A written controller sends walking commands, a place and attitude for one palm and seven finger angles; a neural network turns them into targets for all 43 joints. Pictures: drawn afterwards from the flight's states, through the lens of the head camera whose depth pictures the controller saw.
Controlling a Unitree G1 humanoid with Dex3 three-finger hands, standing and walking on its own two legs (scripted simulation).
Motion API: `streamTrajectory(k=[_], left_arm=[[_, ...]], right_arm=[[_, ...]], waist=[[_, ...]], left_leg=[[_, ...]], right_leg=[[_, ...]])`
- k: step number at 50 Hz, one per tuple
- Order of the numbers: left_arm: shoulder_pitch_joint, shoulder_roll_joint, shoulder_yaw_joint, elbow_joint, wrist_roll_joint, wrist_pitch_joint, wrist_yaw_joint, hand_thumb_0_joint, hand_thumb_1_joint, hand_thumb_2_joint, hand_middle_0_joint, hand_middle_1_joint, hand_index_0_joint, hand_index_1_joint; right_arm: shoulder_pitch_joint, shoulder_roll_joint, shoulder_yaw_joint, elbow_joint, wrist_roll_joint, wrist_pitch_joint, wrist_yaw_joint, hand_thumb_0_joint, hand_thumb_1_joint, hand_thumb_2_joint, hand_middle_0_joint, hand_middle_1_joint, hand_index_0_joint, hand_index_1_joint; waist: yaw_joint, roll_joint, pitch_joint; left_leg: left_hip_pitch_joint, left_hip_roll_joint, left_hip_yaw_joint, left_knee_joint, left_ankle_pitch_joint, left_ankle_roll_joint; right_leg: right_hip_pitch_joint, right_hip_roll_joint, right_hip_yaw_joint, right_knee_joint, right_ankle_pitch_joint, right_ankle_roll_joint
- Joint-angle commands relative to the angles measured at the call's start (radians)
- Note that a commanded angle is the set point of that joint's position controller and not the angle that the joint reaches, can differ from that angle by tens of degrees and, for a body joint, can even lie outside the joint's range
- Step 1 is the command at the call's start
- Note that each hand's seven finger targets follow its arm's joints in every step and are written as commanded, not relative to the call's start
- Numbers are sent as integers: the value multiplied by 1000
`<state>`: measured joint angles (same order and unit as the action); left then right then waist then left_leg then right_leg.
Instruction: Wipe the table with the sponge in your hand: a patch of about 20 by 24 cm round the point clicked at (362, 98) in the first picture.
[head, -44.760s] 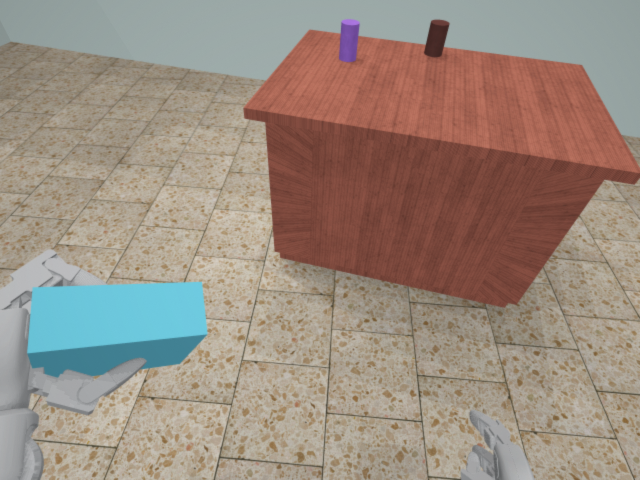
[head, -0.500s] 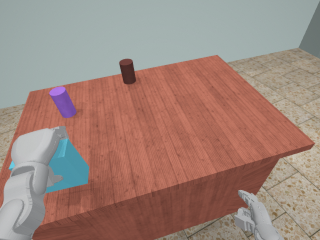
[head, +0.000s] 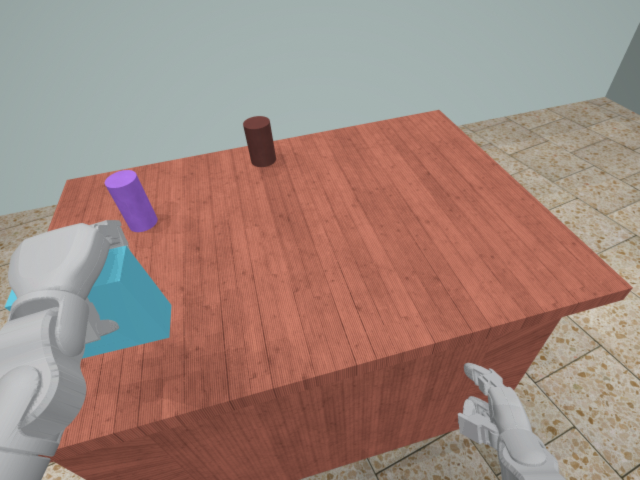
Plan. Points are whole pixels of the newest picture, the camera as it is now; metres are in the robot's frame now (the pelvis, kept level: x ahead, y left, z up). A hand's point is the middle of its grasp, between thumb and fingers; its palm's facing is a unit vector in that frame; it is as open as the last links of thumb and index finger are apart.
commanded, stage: lift the sponge slowly off the table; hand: left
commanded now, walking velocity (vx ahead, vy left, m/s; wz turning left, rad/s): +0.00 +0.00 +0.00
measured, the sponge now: (109, 315) +0.25 +0.32 +0.09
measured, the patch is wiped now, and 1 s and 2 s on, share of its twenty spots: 1.00 1.00 1.00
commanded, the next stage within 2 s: bring the sponge back beside the body in 0.30 s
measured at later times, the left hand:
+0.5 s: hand (79, 286) +0.25 +0.33 +0.15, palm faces +0.09 -0.07 -0.99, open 9.6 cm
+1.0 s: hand (87, 315) +0.22 +0.31 +0.13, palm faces +0.09 -0.11 -0.99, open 9.6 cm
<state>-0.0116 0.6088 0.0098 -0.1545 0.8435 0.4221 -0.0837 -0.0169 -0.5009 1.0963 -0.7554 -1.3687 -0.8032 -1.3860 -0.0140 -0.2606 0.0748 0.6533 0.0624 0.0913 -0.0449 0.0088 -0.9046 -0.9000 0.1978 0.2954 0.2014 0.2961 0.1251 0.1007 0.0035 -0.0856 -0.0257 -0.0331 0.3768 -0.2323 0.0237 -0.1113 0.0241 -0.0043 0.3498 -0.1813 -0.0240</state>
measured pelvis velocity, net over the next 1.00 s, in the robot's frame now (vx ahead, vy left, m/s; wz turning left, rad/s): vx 0.00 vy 0.01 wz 0.00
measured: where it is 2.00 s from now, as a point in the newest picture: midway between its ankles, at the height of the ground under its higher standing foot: outside the picture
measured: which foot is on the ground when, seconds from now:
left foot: down 0.00-1.00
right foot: down 0.00-1.00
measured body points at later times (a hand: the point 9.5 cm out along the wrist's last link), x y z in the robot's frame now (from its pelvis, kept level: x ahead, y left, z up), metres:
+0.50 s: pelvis +0.00 +0.01 +0.00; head -0.01 -0.03 +0.45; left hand +0.24 +0.33 +0.20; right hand +0.25 -0.19 -0.08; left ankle -0.02 +0.11 -0.75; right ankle +0.01 -0.11 -0.75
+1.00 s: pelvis +0.00 +0.01 +0.00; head -0.02 -0.03 +0.45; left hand +0.21 +0.31 +0.18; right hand +0.26 -0.17 -0.07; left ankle -0.02 +0.11 -0.75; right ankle +0.01 -0.11 -0.75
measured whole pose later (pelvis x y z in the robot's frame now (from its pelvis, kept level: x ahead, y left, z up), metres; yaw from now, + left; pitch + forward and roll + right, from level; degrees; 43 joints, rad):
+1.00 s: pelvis +0.00 +0.01 +0.00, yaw +0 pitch -3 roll -1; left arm 0.13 0.58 0.01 -0.30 0.83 0.46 -0.09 -0.02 -0.50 1.09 -0.75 -1.37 -0.80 -1.39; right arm -0.01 -0.26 0.08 0.63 0.06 0.08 -0.03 0.01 -0.90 -0.90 0.20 0.30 0.20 0.30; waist 0.13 0.10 0.00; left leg -0.09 -0.04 -0.03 0.40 -0.24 0.04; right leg -0.12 0.02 0.00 0.36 -0.19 -0.01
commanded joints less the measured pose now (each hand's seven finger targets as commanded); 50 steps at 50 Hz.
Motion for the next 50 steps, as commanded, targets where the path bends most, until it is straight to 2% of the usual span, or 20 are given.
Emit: streamTrajectory(k=[1,6,10,12,15,17,18,19,22,25,27,30,32,35,37,38,40,42,48,50], left_arm=[[-233,278,181,-179,13,42,12,0,100,1300,-1200,-1600,-1200,-1600],[-244,285,164,-202,8,36,-43,0,100,1300,-1200,-1600,-1200,-1600],[-296,341,214,-207,19,-18,-46,0,100,1300,-1200,-1600,-1200,-1600],[-320,369,245,-267,18,-49,-30,0,100,1300,-1200,-1600,-1200,-1600],[-294,324,221,-202,14,-68,-14,0,100,1300,-1200,-1600,-1200,-1600],[-310,362,259,-241,12,-72,1,0,100,1300,-1200,-1600,-1200,-1600],[-296,334,239,-231,8,-64,4,0,100,1300,-1200,-1600,-1200,-1600],[-304,326,228,-202,10,-57,10,0,100,1300,-1200,-1600,-1200,-1600],[-239,337,257,-209,-6,-39,10,0,100,1300,-1200,-1600,-1200,-1600],[-151,285,213,-207,-17,-14,-7,0,100,1300,-1200,-1600,-1200,-1600],[-163,282,216,-283,-19,-17,-9,0,100,1300,-1200,-1600,-1200,-1600],[-164,237,164,-282,-8,-16,-12,0,100,1300,-1200,-1600,-1200,-1600],[-176,298,222,-333,2,-28,6,0,100,1300,-1200,-1600,-1200,-1600],[-174,262,194,-288,24,-34,24,0,100,1300,-1200,-1600,-1200,-1600],[-218,286,217,-337,28,-41,43,0,100,1300,-1200,-1600,-1200,-1600],[-215,276,210,-336,36,-40,50,0,100,1300,-1200,-1600,-1200,-1600],[-144,224,174,-309,28,-31,56,0,100,1300,-1200,-1600,-1200,-1600],[-149,250,200,-333,24,-17,59,0,100,1300,-1200,-1600,-1200,-1600],[-54,187,145,-358,20,32,32,0,100,1300,-1200,-1600,-1200,-1600],[-9,183,142,-348,18,38,24,0,100,1300,-1200,-1600,-1200,-1600]], right_arm=[[-220,-125,-45,-186,1,-44,-8,0,-900,-900,200,300,200,300],[-213,-127,-37,-201,4,-43,-15,0,-900,-900,200,300,200,300],[-192,-124,-35,-199,-2,-55,-29,0,-900,-900,200,300,200,300],[-206,-122,-39,-203,1,-71,-30,0,-900,-900,200,300,200,300],[-168,-120,-42,-190,-6,-71,-30,0,-900,-900,200,300,200,300],[-195,-123,-45,-188,-2,-79,-26,0,-900,-900,200,300,200,300],[-178,-116,-43,-201,-8,-79,-26,0,-900,-900,200,300,200,300],[-174,-116,-44,-188,-3,-78,-26,0,-900,-900,200,300,200,300],[-208,-125,-48,-194,-2,-77,-18,0,-900,-900,200,300,200,300],[-189,-126,-48,-204,-5,-64,-12,0,-900,-900,200,300,200,300],[-226,-121,-46,-214,1,-72,-8,0,-900,-900,200,300,200,300],[-195,-119,-43,-213,-4,-68,-8,0,-900,-900,200,300,200,300],[-217,-118,-41,-216,-4,-79,-11,0,-900,-900,200,300,200,300],[-177,-115,-42,-202,-10,-71,-14,0,-900,-900,200,300,200,300],[-211,-112,-41,-206,-8,-81,-17,0,-900,-900,200,300,200,300],[-186,-109,-42,-207,-13,-82,-16,0,-900,-900,200,300,200,300],[-188,-105,-44,-200,-14,-76,-11,0,-900,-900,200,300,200,300],[-224,-111,-43,-198,-8,-78,-6,0,-900,-900,200,300,200,300],[-223,-107,-38,-218,-12,-67,2,0,-900,-900,200,300,200,300],[-221,-112,-40,-211,-11,-54,6,0,-900,-900,200,300,200,300]], waist=[[3,-32,-223],[-12,-56,-208],[-8,-55,-219],[-10,10,-234],[-6,19,-210],[-4,52,-221],[10,42,-235],[-6,19,-213],[8,11,-215],[9,-42,-219],[4,-4,-229],[-5,-21,-199],[4,-7,-213],[0,-31,-185],[1,9,-197],[12,22,-230],[9,24,-198],[6,42,-198],[13,-18,-220],[6,-39,-184]], left_leg=[[-39,3,-53,-31,285,17],[-45,5,-50,-19,249,27],[-24,2,-52,-8,257,31],[-8,6,-63,-13,243,26],[-15,8,-56,-12,264,19],[-13,8,-68,-20,254,14],[-23,7,-59,-16,262,17],[-27,9,-59,-20,253,12],[-38,11,-66,-22,253,10],[-48,14,-55,-17,261,15],[-34,16,-64,-20,260,16],[-35,21,-59,-24,254,18],[-29,23,-76,-30,242,19],[-28,23,-67,-34,247,17],[-23,24,-75,-41,222,16],[-17,19,-66,-31,254,19],[-11,20,-64,-35,273,13],[-18,22,-72,-41,255,9],[-30,19,-57,-23,299,20],[-34,23,-58,-28,292,19]], right_leg=[[125,-15,70,-7,215,-54],[91,-20,55,-6,180,-43],[89,-17,47,-8,168,-49],[87,-7,84,-12,143,-60],[87,-15,48,-16,159,-61],[92,-5,88,-18,147,-69],[113,-17,55,-4,154,-67],[90,-16,61,-15,140,-60],[103,-12,88,-9,159,-68],[107,-21,48,2,178,-52],[99,-12,75,5,169,-59],[75,-12,33,-1,152,-51],[83,0,69,2,127,-61],[73,-2,34,-12,113,-55],[79,6,74,-14,89,-65],[103,-1,48,-3,115,-66],[92,-1,44,-14,138,-64],[96,7,83,-14,129,-71],[120,-5,48,12,197,-61],[99,-4,42,1,191,-55]])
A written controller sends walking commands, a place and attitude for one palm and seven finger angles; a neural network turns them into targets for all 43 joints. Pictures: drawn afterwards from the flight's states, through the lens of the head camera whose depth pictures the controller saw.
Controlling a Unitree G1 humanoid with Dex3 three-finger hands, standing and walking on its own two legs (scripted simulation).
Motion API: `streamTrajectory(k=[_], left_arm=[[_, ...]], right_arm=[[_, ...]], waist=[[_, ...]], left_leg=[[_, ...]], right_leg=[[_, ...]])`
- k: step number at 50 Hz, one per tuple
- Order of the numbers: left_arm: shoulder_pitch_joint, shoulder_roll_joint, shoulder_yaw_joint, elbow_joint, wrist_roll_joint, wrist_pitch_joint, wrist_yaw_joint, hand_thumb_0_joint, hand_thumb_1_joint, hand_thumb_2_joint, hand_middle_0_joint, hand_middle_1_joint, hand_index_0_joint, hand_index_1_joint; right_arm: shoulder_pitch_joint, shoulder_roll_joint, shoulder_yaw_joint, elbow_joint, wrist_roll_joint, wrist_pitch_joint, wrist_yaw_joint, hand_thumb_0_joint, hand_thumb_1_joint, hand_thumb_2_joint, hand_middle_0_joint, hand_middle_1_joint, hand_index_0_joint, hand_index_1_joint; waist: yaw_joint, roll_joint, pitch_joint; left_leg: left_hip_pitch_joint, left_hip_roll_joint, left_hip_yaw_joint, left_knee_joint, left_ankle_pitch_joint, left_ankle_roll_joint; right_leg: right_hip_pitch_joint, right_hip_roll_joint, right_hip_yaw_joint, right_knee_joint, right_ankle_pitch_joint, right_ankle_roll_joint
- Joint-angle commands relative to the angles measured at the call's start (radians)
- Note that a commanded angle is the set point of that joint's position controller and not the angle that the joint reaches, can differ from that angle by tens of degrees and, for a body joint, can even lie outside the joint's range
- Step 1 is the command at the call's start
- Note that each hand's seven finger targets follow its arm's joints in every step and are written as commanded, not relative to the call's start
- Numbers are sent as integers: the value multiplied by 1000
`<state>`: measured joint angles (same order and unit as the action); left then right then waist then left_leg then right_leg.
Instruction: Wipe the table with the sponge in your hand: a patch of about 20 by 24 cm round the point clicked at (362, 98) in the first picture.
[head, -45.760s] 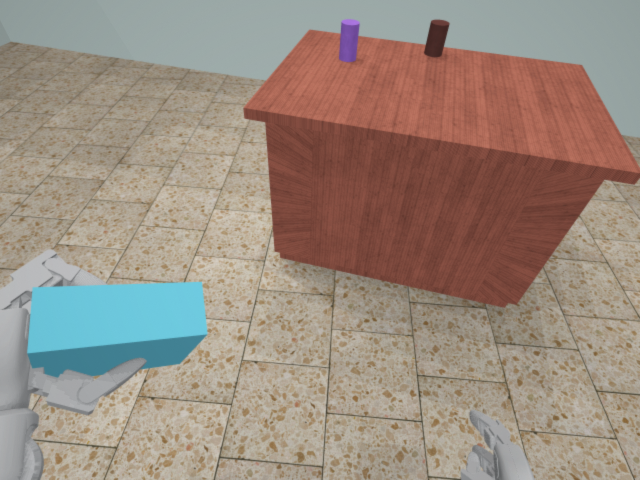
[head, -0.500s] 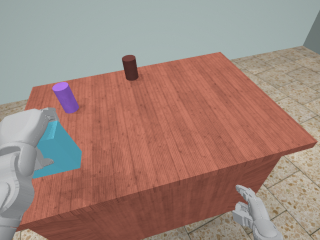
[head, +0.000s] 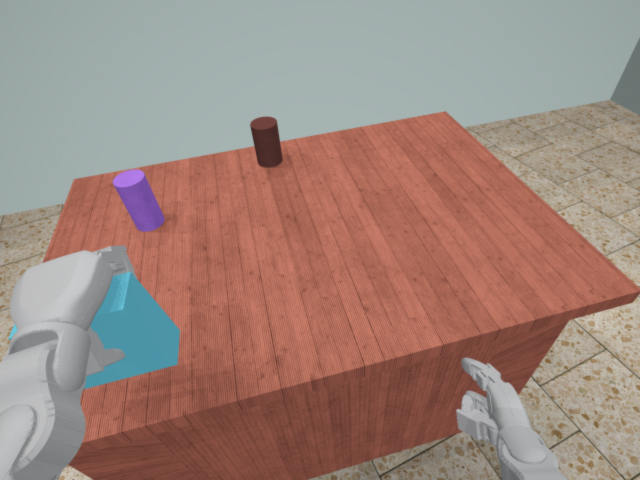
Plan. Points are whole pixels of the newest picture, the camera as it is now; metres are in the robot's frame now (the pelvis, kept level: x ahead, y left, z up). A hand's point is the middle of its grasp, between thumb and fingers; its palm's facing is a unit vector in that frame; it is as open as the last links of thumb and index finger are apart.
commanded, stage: bring the sponge back beside the body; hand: left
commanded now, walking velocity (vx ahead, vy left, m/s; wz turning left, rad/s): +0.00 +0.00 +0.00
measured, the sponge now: (116, 342) +0.22 +0.30 +0.07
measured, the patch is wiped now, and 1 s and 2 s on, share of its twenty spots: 1.00 1.00 1.00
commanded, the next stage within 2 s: step back with the hand held close in 0.98 s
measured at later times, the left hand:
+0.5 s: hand (114, 350) +0.19 +0.27 +0.11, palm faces +0.06 -0.14 -0.99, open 9.6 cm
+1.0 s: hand (118, 369) +0.18 +0.26 +0.10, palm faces +0.06 -0.14 -0.99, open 9.6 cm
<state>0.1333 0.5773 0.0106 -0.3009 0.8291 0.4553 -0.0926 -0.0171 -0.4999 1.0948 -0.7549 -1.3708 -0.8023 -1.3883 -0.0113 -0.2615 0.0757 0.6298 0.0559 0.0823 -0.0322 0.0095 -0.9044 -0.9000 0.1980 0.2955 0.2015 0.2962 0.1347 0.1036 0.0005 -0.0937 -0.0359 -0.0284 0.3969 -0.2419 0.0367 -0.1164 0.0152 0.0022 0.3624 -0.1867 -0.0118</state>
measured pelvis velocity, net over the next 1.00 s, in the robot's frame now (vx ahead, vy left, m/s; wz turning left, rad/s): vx -0.01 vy -0.02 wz -0.01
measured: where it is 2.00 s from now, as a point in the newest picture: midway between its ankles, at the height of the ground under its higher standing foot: outside the picture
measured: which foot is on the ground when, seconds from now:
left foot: down 0.00-1.00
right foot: down 0.00-1.00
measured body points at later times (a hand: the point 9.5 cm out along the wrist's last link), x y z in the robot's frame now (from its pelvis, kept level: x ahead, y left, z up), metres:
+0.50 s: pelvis +0.00 -0.01 +0.00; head -0.02 -0.05 +0.45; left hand +0.19 +0.27 +0.16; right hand +0.26 -0.20 -0.07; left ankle -0.01 +0.10 -0.74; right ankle +0.01 -0.12 -0.74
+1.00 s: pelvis -0.01 -0.02 +0.00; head -0.05 -0.06 +0.44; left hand +0.17 +0.26 +0.16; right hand +0.25 -0.21 -0.06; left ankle -0.01 +0.10 -0.74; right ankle +0.01 -0.12 -0.75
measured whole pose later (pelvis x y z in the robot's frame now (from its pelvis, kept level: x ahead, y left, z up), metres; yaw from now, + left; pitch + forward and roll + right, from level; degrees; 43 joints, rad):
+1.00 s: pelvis -0.01 -0.02 +0.00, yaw -1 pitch -6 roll +0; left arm 0.32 0.52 -0.02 -0.36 0.84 0.42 -0.03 -0.02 -0.50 1.09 -0.76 -1.37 -0.80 -1.39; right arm 0.01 -0.26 0.06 0.63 0.05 0.07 -0.04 0.01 -0.90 -0.90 0.20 0.30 0.20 0.30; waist 0.13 0.11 0.00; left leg -0.08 -0.01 -0.03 0.42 -0.25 0.01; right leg -0.11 0.05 0.00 0.39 -0.19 -0.04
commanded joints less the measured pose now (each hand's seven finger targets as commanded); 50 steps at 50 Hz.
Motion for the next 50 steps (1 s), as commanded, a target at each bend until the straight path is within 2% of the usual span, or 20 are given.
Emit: streamTrajectory(k=[1,2,5,7,10,12,14,17,20,22,23,27,30,32,35,37,38,42,48,50], left_arm=[[-170,229,149,-237,40,-1,33,0,100,1300,-1200,-1600,-1200,-1600],[-168,242,167,-271,39,-5,35,0,100,1300,-1200,-1600,-1200,-1600],[-140,217,146,-236,49,-15,39,0,100,1300,-1200,-1600,-1200,-1600],[-173,259,184,-306,55,-32,55,0,100,1300,-1200,-1600,-1200,-1600],[-114,220,163,-221,54,-36,67,0,100,1300,-1200,-1600,-1200,-1600],[-132,247,189,-276,53,-42,79,0,100,1300,-1200,-1600,-1200,-1600],[-113,218,167,-274,55,-45,87,0,100,1300,-1200,-1600,-1200,-1600],[-61,210,173,-307,39,-45,90,0,100,1300,-1200,-1600,-1200,-1600],[-7,170,137,-270,37,-37,86,0,100,1300,-1200,-1600,-1200,-1600],[-19,196,161,-298,41,-38,91,0,100,1300,-1200,-1600,-1200,-1600],[-36,180,142,-309,51,-37,92,0,100,1300,-1200,-1600,-1200,-1600],[1,198,169,-319,51,-48,110,0,100,1300,-1200,-1600,-1200,-1600],[45,148,130,-277,48,-48,114,0,100,1300,-1200,-1600,-1200,-1600],[-14,196,163,-337,57,-57,127,0,100,1300,-1200,-1600,-1200,-1600],[12,158,133,-277,56,-53,131,0,100,1300,-1200,-1600,-1200,-1600],[-26,182,151,-313,58,-55,135,0,100,1300,-1200,-1600,-1200,-1600],[-31,167,137,-307,56,-53,134,0,100,1300,-1200,-1600,-1200,-1600],[-8,171,141,-275,45,-44,124,0,100,1300,-1200,-1600,-1200,-1600],[-13,166,132,-297,51,-50,116,0,100,1300,-1200,-1600,-1200,-1600],[21,155,128,-267,47,-52,116,0,100,1300,-1200,-1600,-1200,-1600]], right_arm=[[-222,-109,-43,-189,-3,-41,-7,0,-900,-900,200,300,200,300],[-254,-107,-39,-201,-3,-52,-7,0,-900,-900,200,300,200,300],[-211,-106,-39,-192,-8,-42,-11,0,-900,-900,200,300,200,300],[-235,-106,-41,-200,-6,-52,-12,0,-900,-900,200,300,200,300],[-197,-104,-41,-188,-12,-47,-15,0,-900,-900,200,300,200,300],[-231,-104,-44,-192,-7,-52,-15,0,-900,-900,200,300,200,300],[-208,-95,-46,-193,-8,-58,-14,0,-900,-900,200,300,200,300],[-233,-101,-49,-197,-7,-65,-11,0,-900,-900,200,300,200,300],[-206,-102,-50,-193,-11,-59,-9,0,-900,-900,200,300,200,300],[-235,-102,-50,-192,-5,-62,-9,0,-900,-900,200,300,200,300],[-213,-99,-48,-203,-10,-64,-8,0,-900,-900,200,300,200,300],[-227,-99,-52,-196,-8,-64,-7,0,-900,-900,200,300,200,300],[-203,-97,-55,-193,-10,-61,-7,0,-900,-900,200,300,200,300],[-232,-99,-54,-193,-8,-67,-7,0,-900,-900,200,300,200,300],[-205,-97,-56,-184,-11,-67,-11,0,-900,-900,200,300,200,300],[-234,-97,-57,-183,-6,-73,-12,0,-900,-900,200,300,200,300],[-211,-93,-55,-192,-9,-75,-13,0,-900,-900,200,300,200,300],[-239,-98,-56,-180,-5,-73,-16,0,-900,-900,200,300,200,300],[-224,-92,-53,-198,-10,-78,-14,0,-900,-900,200,300,200,300],[-217,-96,-55,-184,-11,-73,-15,0,-900,-900,200,300,200,300]], waist=[[-5,-39,-190],[-2,-17,-197],[-5,-31,-170],[-3,10,-181],[-1,-34,-152],[0,15,-162],[1,18,-177],[1,15,-181],[-1,-25,-153],[-5,-23,-135],[4,-24,-164],[4,-24,-145],[4,-49,-121],[1,5,-138],[-2,-30,-120],[-5,-6,-123],[3,-15,-145],[-6,-29,-96],[4,-34,-144],[-2,-41,-109]], left_leg=[[-19,34,-65,-48,297,6],[-18,34,-72,-49,278,9],[-13,34,-62,-44,289,10],[-9,37,-75,-47,267,10],[-12,31,-61,-40,272,10],[-7,32,-69,-44,246,9],[-2,27,-61,-35,277,8],[1,29,-68,-34,271,7],[-12,29,-59,-30,266,9],[-19,32,-68,-37,235,9],[-21,28,-60,-29,248,15],[-17,30,-67,-35,235,10],[-21,25,-56,-26,230,13],[-16,28,-67,-35,204,10],[-16,22,-54,-25,218,11],[-9,24,-62,-31,203,9],[-15,20,-56,-26,209,15],[-23,21,-57,-32,167,10],[-27,14,-49,-20,184,16],[-29,17,-50,-28,179,12]], right_leg=[[101,4,44,-9,186,-65],[106,14,73,-8,174,-74],[88,10,37,-16,165,-67],[94,21,79,-14,143,-76],[83,12,48,-26,147,-70],[84,20,89,-28,119,-76],[91,10,67,-19,147,-72],[103,19,91,-18,163,-75],[87,12,56,-22,158,-66],[74,20,94,-27,121,-70],[92,13,60,-13,126,-67],[83,22,95,-21,119,-70],[67,15,70,-29,110,-63],[73,23,107,-30,79,-72],[64,17,80,-36,96,-65],[60,23,112,-41,74,-71],[78,15,82,-30,82,-66],[44,18,120,-52,33,-66],[77,10,92,-34,55,-60],[59,14,88,-44,47,-59]])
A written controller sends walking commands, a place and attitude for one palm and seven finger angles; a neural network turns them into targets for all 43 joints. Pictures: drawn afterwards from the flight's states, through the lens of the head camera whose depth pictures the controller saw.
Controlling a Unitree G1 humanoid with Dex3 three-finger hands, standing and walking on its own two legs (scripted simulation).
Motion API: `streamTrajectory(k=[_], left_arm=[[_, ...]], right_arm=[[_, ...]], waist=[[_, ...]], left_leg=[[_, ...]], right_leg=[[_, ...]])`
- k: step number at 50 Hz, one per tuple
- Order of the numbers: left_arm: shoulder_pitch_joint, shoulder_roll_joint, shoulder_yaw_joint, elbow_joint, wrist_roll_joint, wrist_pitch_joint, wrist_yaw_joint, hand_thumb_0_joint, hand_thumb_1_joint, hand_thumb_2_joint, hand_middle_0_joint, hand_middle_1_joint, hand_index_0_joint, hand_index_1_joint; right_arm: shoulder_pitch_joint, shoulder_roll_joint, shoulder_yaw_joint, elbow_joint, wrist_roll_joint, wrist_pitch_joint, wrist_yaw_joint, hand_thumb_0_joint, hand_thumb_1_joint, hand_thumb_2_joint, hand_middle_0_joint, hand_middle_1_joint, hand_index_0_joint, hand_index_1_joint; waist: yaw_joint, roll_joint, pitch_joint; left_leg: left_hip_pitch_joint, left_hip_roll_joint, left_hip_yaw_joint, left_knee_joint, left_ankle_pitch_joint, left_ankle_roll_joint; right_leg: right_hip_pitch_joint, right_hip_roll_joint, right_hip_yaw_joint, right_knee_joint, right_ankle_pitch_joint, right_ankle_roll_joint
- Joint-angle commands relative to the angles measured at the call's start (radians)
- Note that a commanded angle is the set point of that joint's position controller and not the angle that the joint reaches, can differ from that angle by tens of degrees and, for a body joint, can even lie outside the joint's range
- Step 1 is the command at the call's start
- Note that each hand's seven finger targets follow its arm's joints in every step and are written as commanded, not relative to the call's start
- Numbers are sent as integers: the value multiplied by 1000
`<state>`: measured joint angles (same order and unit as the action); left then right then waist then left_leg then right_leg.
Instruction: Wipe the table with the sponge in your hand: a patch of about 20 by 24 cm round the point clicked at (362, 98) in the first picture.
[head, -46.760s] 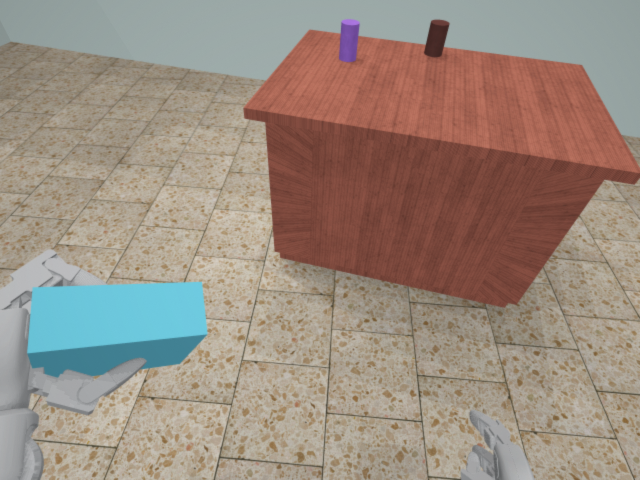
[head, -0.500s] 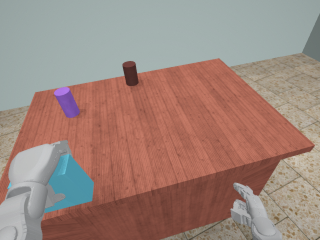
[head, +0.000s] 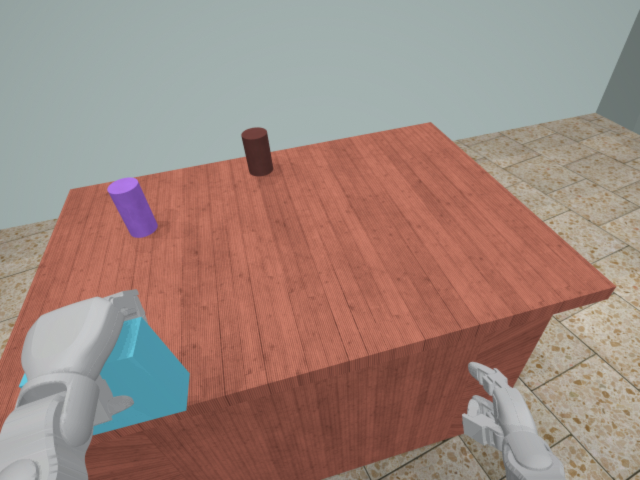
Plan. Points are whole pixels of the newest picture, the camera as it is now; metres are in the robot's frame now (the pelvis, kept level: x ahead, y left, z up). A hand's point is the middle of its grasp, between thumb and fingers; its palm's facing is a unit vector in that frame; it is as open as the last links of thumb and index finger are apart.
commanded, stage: step back with the hand held close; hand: left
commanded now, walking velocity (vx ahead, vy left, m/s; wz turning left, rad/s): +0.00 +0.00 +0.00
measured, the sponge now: (125, 388) +0.18 +0.28 +0.05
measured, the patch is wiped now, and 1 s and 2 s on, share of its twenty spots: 1.00 1.00 1.00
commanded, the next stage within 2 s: stop stepping back and stand still in 1.60 s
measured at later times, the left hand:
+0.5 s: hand (100, 342) +0.18 +0.27 +0.15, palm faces +0.33 -0.83 -0.44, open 9.6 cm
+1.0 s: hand (62, 390) +0.13 +0.27 +0.15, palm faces +0.41 -0.84 -0.36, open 9.6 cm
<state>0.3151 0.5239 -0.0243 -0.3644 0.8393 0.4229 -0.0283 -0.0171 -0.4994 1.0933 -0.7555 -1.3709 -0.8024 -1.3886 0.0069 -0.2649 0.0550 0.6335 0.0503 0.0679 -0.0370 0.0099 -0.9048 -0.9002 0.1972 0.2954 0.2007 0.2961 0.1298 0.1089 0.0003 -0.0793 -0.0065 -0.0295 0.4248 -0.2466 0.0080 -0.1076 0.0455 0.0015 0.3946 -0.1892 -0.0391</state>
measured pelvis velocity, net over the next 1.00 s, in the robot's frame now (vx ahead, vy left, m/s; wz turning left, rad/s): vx -0.07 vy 0.03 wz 0.05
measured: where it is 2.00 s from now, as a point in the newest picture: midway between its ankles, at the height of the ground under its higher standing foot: outside the picture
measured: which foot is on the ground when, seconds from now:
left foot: down 0.00-1.00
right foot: down 0.00-1.00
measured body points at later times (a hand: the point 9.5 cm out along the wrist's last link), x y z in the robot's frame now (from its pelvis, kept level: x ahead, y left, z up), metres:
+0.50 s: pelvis -0.02 +0.03 -0.02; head -0.01 +0.04 +0.43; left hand +0.16 +0.31 +0.17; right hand +0.12 -0.23 -0.10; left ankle +0.00 +0.12 -0.74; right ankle +0.02 -0.10 -0.74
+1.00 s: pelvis -0.07 +0.03 -0.03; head -0.07 +0.05 +0.42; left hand +0.10 +0.32 +0.17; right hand +0.12 -0.20 -0.09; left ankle +0.00 +0.12 -0.74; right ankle +0.02 -0.10 -0.74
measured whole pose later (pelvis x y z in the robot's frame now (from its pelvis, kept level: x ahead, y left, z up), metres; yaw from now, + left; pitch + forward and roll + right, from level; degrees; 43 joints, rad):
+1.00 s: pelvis -0.07 +0.03 -0.03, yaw +3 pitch +1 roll -2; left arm 0.48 0.38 0.33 -0.57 -0.04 -0.14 0.14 -0.02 -0.51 1.09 -0.76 -1.38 -0.80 -1.39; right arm 0.18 -0.23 0.02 0.55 0.01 -0.01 -0.06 0.01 -0.90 -0.90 0.20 0.30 0.20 0.30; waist -0.01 -0.01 -0.02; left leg -0.49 -0.02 -0.02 0.73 -0.25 0.04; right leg -0.46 0.00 -0.04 0.64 -0.19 0.01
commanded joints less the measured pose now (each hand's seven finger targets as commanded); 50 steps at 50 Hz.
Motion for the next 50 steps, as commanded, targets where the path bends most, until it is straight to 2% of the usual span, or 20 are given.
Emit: streamTrajectory(k=[1,4,5,6,7,8,9,11,12,13,17,21,26,32,35,38,42,46,48,50], left_arm=[[-176,220,168,-218,42,-24,55,0,100,1300,-1200,-1600,-1200,-1600],[-169,218,175,-195,45,-29,65,0,100,1300,-1200,-1600,-1200,-1600],[-176,160,121,-99,48,-20,61,0,100,1300,-1200,-1600,-1200,-1600],[-363,53,381,-363,-839,-255,91,0,100,1300,-1200,-1600,-1200,-1600],[-266,187,432,-222,-834,-341,107,0,100,1300,-1200,-1600,-1200,-1600],[-135,84,363,-109,-832,-370,105,0,100,1300,-1200,-1600,-1200,-1600],[-120,100,422,-199,-878,-409,119,0,100,1300,-1200,-1600,-1200,-1600],[-62,93,433,-345,-904,-468,135,0,100,1300,-1200,-1600,-1200,-1600],[-33,139,482,-435,-916,-500,149,0,100,1300,-1200,-1600,-1200,-1600],[56,83,460,-445,-923,-520,154,0,100,1300,-1200,-1600,-1200,-1600],[174,106,529,-506,-925,-553,176,0,100,1300,-1200,-1600,-1200,-1600],[210,54,515,-411,-926,-560,183,0,100,1300,-1200,-1600,-1200,-1600],[179,32,487,-365,-916,-569,186,0,100,1300,-1200,-1600,-1200,-1600],[63,58,489,-484,-881,-594,193,0,100,1300,-1200,-1600,-1200,-1600],[56,29,481,-452,-866,-602,191,0,100,1300,-1200,-1600,-1200,-1600],[58,28,493,-413,-864,-610,187,0,100,1300,-1200,-1600,-1200,-1600],[66,24,474,-367,-889,-616,184,0,100,1300,-1200,-1600,-1200,-1600],[86,29,471,-399,-891,-628,192,0,100,1300,-1200,-1600,-1200,-1600],[94,32,481,-443,-889,-634,195,0,100,1300,-1200,-1600,-1200,-1600],[101,38,507,-457,-879,-639,198,0,100,1300,-1200,-1600,-1200,-1600]], right_arm=[[-237,-92,-35,-186,-3,-56,-10,0,-900,-900,200,300,200,300],[-235,-85,-34,-186,-3,-68,-12,0,-900,-900,200,300,200,300],[-224,-94,-32,-172,-4,-60,-17,0,-900,-900,200,300,200,300],[-45,-62,-50,-380,2,-66,-21,0,-900,-900,200,300,200,300],[-7,-60,-12,-302,-26,-82,-28,0,-900,-900,200,300,200,300],[-19,-46,-15,-276,-28,-86,-22,0,-900,-900,200,300,200,300],[54,-57,-36,-275,-17,-79,-26,0,-900,-900,200,300,200,300],[66,-69,-46,-273,-21,-87,-36,0,-900,-900,200,300,200,300],[59,-84,-49,-278,-29,-93,-42,0,-900,-900,200,300,200,300],[58,-83,-48,-277,-33,-94,-44,0,-900,-900,200,300,200,300],[58,-90,-67,-271,-34,-92,-40,0,-900,-900,200,300,200,300],[86,-91,-88,-255,-28,-85,-44,0,-900,-900,200,300,200,300],[88,-106,-95,-254,-28,-102,-52,0,-900,-900,200,300,200,300],[74,-125,-95,-259,-38,-140,-55,0,-900,-900,200,300,200,300],[95,-117,-94,-244,-47,-152,-48,0,-900,-900,200,300,200,300],[107,-108,-95,-240,-45,-148,-45,0,-900,-900,200,300,200,300],[116,-92,-97,-222,-46,-133,-39,0,-900,-900,200,300,200,300],[93,-84,-87,-236,-45,-131,-39,0,-900,-900,200,300,200,300],[85,-89,-90,-247,-42,-133,-43,0,-900,-900,200,300,200,300],[76,-104,-98,-260,-43,-141,-45,0,-900,-900,200,300,200,300]], waist=[[4,-27,-110],[8,-40,-99],[-13,-73,-44],[-114,-208,95],[-100,-287,45],[-97,-279,46],[-101,-314,-19],[-111,-163,-168],[-107,-19,-202],[-105,60,-225],[-110,50,-220],[-126,-83,-214],[-129,-58,-165],[-124,66,-124],[-126,48,-100],[-133,-19,-102],[-154,-173,-94],[-154,-122,-122],[-148,-46,-145],[-140,14,-149]], left_leg=[[-43,-11,-48,-59,176,39],[-48,-12,-49,-59,158,39],[-65,-9,-39,-66,131,36],[-92,4,-60,36,-27,53],[-81,-5,-63,64,-70,53],[-83,-11,-54,74,-60,51],[-80,9,-66,109,-48,40],[-50,33,-58,139,35,34],[-49,50,-69,111,75,35],[-87,69,-91,93,113,41],[-210,116,-152,88,243,37],[-262,129,-163,106,208,34],[-346,134,-189,58,41,49],[-505,170,-265,-71,-191,89],[-594,184,-269,-75,-289,104],[-626,144,-225,1,-348,91],[-415,69,-133,231,-263,27],[-371,87,-132,192,-191,29],[-399,123,-168,89,-197,42],[-515,170,-217,-18,-342,73]], right_leg=[[45,-18,95,-78,34,-32],[36,-15,96,-82,-2,-33],[-2,-11,83,-98,-24,-31],[-202,-52,169,-144,52,-14],[-210,-84,164,-138,-25,-18],[-240,-99,145,-124,-7,-30],[-216,-155,147,-119,10,-19],[-159,-219,150,-41,154,-27],[-138,-218,146,10,197,-28],[-110,-199,109,58,211,-20],[-91,-173,82,135,245,-3],[-126,-156,71,149,198,8],[-159,-121,60,167,50,16],[-81,-59,41,272,-28,36],[-41,-47,45,301,-69,41],[-25,-87,82,243,37,23],[-305,-238,245,25,-106,-54],[-325,-221,184,65,-50,-35],[-272,-160,114,150,-30,-6],[-177,-86,66,249,-84,27]])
